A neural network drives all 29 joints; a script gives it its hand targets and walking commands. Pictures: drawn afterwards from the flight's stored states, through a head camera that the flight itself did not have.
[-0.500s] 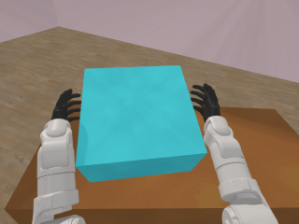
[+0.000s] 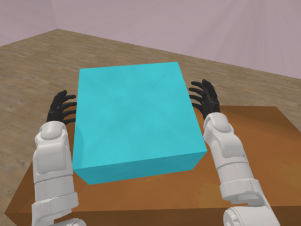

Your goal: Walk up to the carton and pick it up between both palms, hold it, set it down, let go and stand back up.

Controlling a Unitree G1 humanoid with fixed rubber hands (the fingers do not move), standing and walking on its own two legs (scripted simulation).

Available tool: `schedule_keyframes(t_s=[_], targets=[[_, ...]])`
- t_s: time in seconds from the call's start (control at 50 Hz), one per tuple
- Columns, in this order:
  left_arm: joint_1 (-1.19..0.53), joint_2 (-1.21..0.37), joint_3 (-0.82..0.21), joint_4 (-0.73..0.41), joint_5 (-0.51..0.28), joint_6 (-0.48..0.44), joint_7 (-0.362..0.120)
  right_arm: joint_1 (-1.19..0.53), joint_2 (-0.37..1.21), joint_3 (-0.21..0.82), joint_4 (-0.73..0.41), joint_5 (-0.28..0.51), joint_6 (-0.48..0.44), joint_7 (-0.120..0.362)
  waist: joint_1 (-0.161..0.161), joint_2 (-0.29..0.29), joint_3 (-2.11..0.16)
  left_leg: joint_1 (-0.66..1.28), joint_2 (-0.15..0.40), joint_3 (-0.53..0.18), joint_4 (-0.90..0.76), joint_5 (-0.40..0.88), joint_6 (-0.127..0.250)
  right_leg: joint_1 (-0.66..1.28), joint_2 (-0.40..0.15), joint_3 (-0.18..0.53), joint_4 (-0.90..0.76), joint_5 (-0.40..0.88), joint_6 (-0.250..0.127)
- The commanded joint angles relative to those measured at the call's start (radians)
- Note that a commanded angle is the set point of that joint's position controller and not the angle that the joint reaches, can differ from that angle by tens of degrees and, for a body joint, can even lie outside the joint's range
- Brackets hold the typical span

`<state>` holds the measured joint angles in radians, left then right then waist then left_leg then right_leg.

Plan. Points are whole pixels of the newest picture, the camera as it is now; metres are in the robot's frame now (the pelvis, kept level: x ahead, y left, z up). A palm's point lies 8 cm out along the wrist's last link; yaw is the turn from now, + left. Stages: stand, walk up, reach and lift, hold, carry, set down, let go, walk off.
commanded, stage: hold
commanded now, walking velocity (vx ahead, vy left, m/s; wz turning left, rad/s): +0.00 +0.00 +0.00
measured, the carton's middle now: (136, 119) +0.40 +0.01 +0.12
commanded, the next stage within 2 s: none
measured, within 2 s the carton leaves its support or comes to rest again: neither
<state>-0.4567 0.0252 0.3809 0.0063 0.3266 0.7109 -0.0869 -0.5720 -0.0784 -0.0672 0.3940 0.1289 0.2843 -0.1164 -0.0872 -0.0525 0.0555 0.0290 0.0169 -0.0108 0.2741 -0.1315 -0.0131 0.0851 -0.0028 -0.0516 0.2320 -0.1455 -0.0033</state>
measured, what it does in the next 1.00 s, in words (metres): stands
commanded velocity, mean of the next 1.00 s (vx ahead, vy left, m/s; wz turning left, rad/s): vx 0.00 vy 0.00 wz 0.00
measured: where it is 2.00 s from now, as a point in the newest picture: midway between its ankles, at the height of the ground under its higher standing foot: outside the picture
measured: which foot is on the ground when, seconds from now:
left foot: down 0.00-1.00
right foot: down 0.00-1.00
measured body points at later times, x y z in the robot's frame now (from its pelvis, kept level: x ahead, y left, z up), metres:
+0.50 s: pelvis -0.01 +0.00 +0.00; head -0.05 +0.02 +0.45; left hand +0.36 +0.21 +0.17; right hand +0.36 -0.18 +0.19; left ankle +0.03 +0.12 -0.75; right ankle +0.00 -0.11 -0.75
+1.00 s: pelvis +0.00 +0.00 +0.00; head -0.04 +0.02 +0.45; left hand +0.36 +0.20 +0.17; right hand +0.36 -0.18 +0.19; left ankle +0.03 +0.12 -0.75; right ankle +0.00 -0.11 -0.75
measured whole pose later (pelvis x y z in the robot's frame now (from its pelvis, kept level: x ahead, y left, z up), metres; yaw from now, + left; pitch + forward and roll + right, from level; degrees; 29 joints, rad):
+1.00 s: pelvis +0.00 +0.00 +0.00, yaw +0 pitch -10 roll +0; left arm -0.49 0.03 0.35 0.03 0.32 0.72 -0.07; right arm -0.57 -0.10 -0.08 0.41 0.15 0.26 -0.10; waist -0.10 -0.04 0.06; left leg 0.02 0.01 0.00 0.28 -0.13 -0.01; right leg 0.07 -0.01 -0.06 0.24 -0.15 0.00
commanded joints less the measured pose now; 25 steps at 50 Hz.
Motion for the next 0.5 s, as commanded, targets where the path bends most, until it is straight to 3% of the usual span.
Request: schedule_keyframes(t_s=[0.0,0.08,0.18,0.26,0.36,0.4,0.48], targets=[[-0.624,-0.336,-0.429,-0.100,-0.161,-0.083,-0.182,-0.537,0.355,0.271,-0.151,0.030,-0.036,0.170,-0.027,0.074,-0.262,0.087,-0.053,0.075,-0.028,0.137,-0.015,-0.047,0.023,-0.040,-0.043,0.099,0.012],[-0.651,-0.346,-0.426,-0.087,-0.158,-0.084,-0.188,-0.564,0.371,0.261,-0.140,0.020,-0.046,0.175,-0.021,0.082,-0.282,0.060,-0.051,0.078,-0.049,0.076,-0.009,-0.035,0.019,-0.043,-0.041,0.050,0.012],[-0.621,-0.342,-0.403,-0.075,-0.149,-0.100,-0.183,-0.583,0.381,0.288,-0.156,0.027,-0.081,0.176,0.002,0.055,-0.348,0.099,-0.054,0.082,-0.017,0.183,-0.004,0.008,0.026,-0.049,-0.024,0.153,0.022],[-0.624,-0.338,-0.382,-0.081,-0.146,-0.104,-0.181,-0.600,0.379,0.308,-0.161,0.038,-0.085,0.175,0.024,0.029,-0.360,0.091,-0.054,0.084,-0.015,0.194,0.005,0.018,0.032,-0.049,-0.025,0.148,0.021],[-0.625,-0.333,-0.369,-0.021,-0.132,-0.088,-0.176,-0.601,0.358,0.272,-0.111,0.016,-0.086,0.187,0.023,0.035,-0.279,0.069,-0.045,0.093,-0.048,0.095,0.016,-0.042,0.028,-0.049,-0.046,0.028,0.008],[-0.647,-0.340,-0.381,-0.029,-0.143,-0.090,-0.176,-0.613,0.363,0.264,-0.115,0.012,-0.089,0.185,0.015,0.033,-0.295,0.071,-0.045,0.091,-0.047,0.081,0.016,-0.041,0.026,-0.047,-0.047,0.024,0.010],[-0.637,-0.350,-0.409,-0.078,-0.155,-0.097,-0.176,-0.578,0.370,0.273,-0.128,0.023,-0.096,0.180,-0.003,0.050,-0.328,0.109,-0.050,0.090,-0.021,0.170,0.003,-0.016,0.029,-0.049,-0.037,0.110,0.012]])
